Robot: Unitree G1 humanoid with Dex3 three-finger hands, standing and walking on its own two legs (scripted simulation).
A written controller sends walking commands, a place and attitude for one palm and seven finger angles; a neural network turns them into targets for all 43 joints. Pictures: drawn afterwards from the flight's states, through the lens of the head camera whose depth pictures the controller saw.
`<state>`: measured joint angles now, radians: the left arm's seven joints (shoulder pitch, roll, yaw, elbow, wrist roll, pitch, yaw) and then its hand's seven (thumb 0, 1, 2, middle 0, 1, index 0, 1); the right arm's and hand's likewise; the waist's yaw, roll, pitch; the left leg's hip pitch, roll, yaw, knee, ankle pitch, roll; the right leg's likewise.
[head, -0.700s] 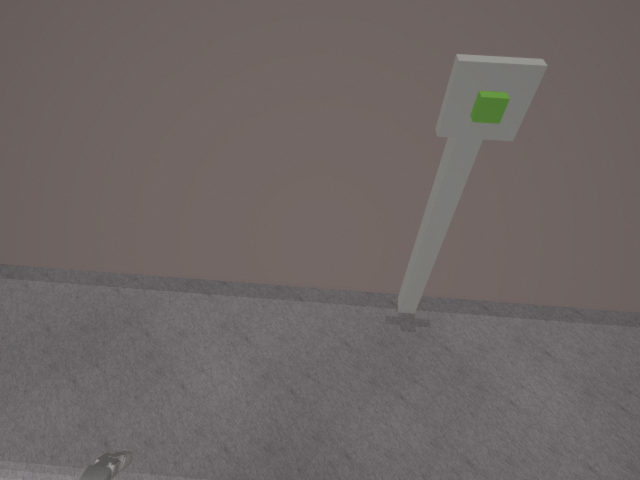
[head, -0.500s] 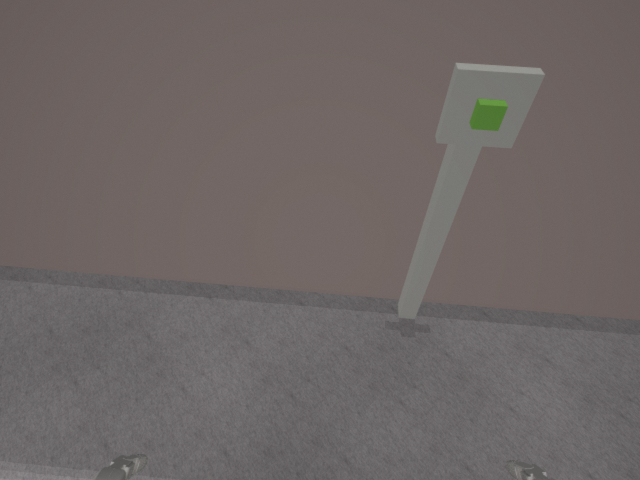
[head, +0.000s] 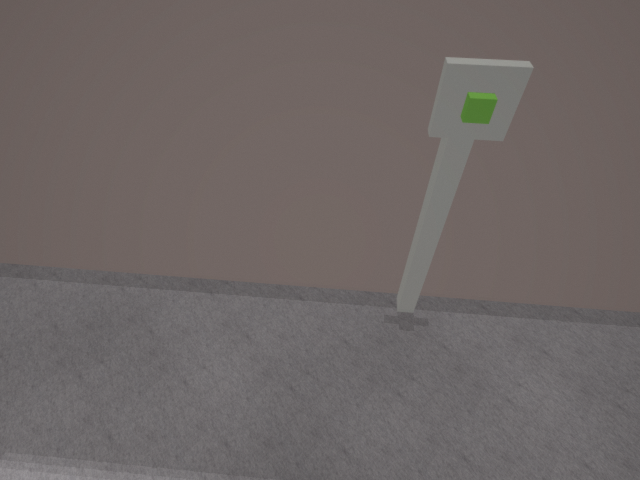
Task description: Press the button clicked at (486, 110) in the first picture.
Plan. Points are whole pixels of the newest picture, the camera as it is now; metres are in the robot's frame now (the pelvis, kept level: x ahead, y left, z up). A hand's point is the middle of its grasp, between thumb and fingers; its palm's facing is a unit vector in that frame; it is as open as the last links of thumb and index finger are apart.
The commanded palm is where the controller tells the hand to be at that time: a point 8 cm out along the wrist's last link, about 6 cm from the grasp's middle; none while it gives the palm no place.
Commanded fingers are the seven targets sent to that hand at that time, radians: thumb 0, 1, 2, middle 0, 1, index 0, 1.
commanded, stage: stand and wait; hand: left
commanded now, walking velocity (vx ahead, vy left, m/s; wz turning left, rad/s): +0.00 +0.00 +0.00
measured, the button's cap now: (478, 107) +0.80 -0.28 +0.08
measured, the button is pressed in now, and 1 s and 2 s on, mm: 0 0 0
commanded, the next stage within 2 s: look at it before walking up in 0.16 s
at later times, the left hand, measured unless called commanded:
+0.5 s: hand out of the picture +0.07 +0.24 -0.15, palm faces -0.03 -0.94 -0.33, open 7.4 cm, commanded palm none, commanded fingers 0.00 0.90 0.90 -0.20 -0.30 -0.20 -0.30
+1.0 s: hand out of the picture +0.07 +0.23 -0.16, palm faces -0.05 -0.94 -0.33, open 7.4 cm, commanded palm none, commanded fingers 0.00 0.90 0.90 -0.20 -0.30 -0.20 -0.30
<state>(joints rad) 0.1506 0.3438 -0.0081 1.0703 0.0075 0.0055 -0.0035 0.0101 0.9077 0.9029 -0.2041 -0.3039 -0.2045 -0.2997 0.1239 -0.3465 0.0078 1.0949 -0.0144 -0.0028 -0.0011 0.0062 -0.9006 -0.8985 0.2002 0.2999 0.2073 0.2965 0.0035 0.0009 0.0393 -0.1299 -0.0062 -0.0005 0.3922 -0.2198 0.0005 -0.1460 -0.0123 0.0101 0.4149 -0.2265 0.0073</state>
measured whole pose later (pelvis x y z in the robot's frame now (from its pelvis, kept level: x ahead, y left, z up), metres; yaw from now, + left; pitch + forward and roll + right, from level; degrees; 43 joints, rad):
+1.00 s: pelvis +0.00 -0.01 +0.00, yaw -3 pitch -2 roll +0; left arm 0.16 0.33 0.01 1.06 0.01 0.02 0.00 0.01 0.91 0.90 -0.20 -0.30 -0.20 -0.30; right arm 0.11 -0.32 0.00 1.08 -0.02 0.00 -0.02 0.00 -0.90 -0.90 0.20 0.30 0.21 0.30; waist 0.02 0.00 0.05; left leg -0.15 0.02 0.04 0.41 -0.23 -0.02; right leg -0.19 0.02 0.05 0.43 -0.21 0.00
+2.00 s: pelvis -0.03 +0.05 +0.00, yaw -35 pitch +0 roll -2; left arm 0.23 0.31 0.11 0.90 0.03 0.07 -0.03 0.01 0.91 0.90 -0.20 -0.30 -0.20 -0.30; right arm 0.20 -0.19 -0.02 0.89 -0.02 0.02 -0.03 0.00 -0.90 -0.90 0.20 0.30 0.21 0.30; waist 0.03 -0.07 0.04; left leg -0.21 0.03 0.05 0.47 -0.26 0.02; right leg -0.55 0.07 0.08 1.17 -0.36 0.07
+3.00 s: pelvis +0.02 -0.01 +0.00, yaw -71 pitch -1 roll -2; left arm 0.37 0.26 0.10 1.02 0.03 0.05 -0.05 0.01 0.91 0.90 -0.20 -0.30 -0.20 -0.30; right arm 0.24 -0.17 -0.02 0.89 -0.03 -0.04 -0.01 0.00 -0.90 -0.90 0.20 0.30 0.21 0.30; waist 0.04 -0.05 0.00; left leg -0.18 0.08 0.15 0.49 -0.29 0.02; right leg -0.47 0.01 0.01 1.12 -0.35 0.01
